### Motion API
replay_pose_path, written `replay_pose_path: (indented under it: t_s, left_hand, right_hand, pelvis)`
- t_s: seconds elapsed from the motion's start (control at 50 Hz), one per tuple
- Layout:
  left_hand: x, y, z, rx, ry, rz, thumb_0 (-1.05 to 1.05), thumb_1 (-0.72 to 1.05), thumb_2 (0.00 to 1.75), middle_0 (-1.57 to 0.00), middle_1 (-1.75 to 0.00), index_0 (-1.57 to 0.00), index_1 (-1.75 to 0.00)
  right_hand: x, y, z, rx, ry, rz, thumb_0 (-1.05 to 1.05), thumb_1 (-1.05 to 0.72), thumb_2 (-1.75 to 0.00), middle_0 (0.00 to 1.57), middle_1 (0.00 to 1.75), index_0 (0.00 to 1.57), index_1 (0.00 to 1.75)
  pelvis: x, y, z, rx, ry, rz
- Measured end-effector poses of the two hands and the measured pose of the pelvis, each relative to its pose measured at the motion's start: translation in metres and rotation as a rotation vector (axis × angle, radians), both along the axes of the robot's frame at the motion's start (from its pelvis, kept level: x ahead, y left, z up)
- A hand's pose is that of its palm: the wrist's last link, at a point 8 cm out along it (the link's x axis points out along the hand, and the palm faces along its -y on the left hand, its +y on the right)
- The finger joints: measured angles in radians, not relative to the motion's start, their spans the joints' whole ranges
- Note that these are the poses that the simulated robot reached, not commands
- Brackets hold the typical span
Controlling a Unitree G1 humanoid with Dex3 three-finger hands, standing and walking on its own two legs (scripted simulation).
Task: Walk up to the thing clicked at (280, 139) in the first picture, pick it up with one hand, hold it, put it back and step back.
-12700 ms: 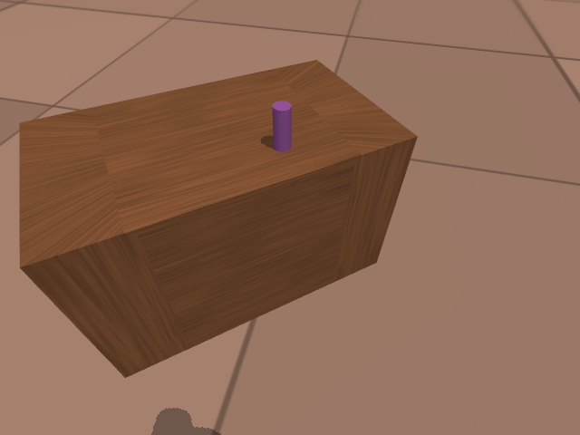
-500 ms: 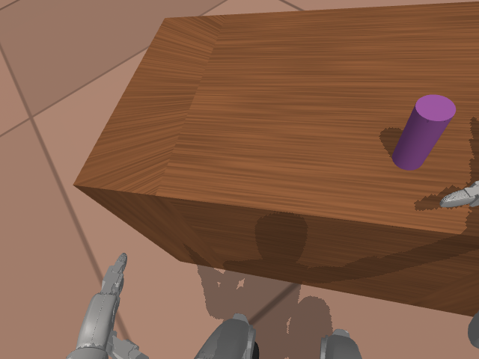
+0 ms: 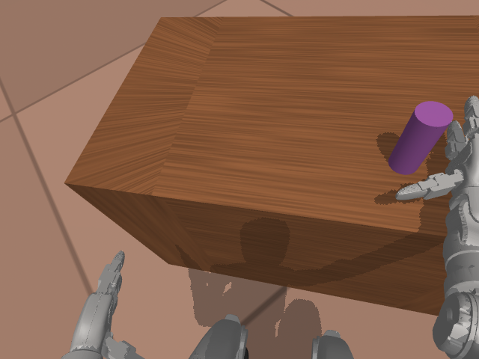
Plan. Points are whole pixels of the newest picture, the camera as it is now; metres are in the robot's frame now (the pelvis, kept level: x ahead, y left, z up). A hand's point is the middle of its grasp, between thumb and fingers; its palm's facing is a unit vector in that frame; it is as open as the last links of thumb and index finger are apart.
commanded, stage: rest palm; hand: right
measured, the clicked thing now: (416, 141) +0.50 -0.20 +0.04
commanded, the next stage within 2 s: close in 0.08 s
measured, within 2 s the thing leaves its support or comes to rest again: leaves its support in 1.26 s
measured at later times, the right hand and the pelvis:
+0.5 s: hand (415, 146) +0.49 -0.20 +0.04, palm faces +0.14 +0.99 +0.01, open 16.3 cm; pelvis +0.00 +0.00 +0.00, yaw +0 degrees
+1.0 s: hand (414, 149) +0.49 -0.20 +0.04, palm faces +0.15 +0.99 +0.02, open 9.1 cm; pelvis +0.00 +0.00 +0.00, yaw +0 degrees
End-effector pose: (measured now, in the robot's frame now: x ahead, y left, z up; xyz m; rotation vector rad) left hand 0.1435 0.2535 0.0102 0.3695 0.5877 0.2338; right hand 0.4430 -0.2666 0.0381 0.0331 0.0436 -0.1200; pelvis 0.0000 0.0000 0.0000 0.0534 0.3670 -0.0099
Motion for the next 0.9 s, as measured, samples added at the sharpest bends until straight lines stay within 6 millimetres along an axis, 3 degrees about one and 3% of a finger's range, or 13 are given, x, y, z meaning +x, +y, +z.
replay_pose_path:
  t_s: [0.14,0.28,0.5,0.7,0.9]
  left_hand:
    - [-0.008,0.013,0.003,0.029,0.027,0.031,-0.01,-0.54,0.05,-0.06,-0.04,-0.05,-0.05]
    - [-0.001,0.012,0.002,0.005,0.012,0.032,-0.01,-0.56,0.07,-0.06,-0.04,-0.04,-0.05]
    - [0.0,0.0,-0.002,-0.008,0.015,0.002,-0.01,-0.54,0.05,-0.06,-0.05,-0.05,-0.05]
    - [-0.008,0.013,0.0,0.028,0.054,0.057,-0.01,-0.54,0.05,-0.06,-0.05,-0.05,-0.05]
    - [0.004,0.007,0.008,0.002,-0.003,0.026,-0.01,-0.52,0.05,-0.06,-0.05,-0.05,-0.05]
  right_hand:
    - [0.005,0.015,0.002,-0.006,-0.006,0.001,-0.02,0.49,-0.04,0.05,0.04,0.05,0.04]
    - [0.01,0.025,0.009,-0.014,0.0,-0.004,-0.02,0.51,-0.02,0.11,0.03,0.1,0.03]
    - [0.021,0.017,-0.001,-0.019,0.003,-0.019,-0.02,0.51,-0.02,0.34,0.14,0.33,0.15]
    - [0.032,0.021,0.017,-0.023,-0.024,-0.01,-0.02,0.46,-0.11,0.57,0.31,0.56,0.32]
    - [0.014,0.023,0.005,-0.012,0.025,-0.014,-0.02,0.31,-0.32,0.81,0.56,0.82,0.56]
  pelvis:
    - [0.001,0.001,0.001,-0.003,0.0,0.004]
    - [0.002,0.002,0.003,-0.005,-0.008,0.008]
    - [0.001,0.002,-0.003,-0.002,0.016,0.002]
    - [0.004,-0.003,0.001,0.002,0.013,0.009]
    - [0.005,-0.002,0.004,-0.006,-0.001,0.01]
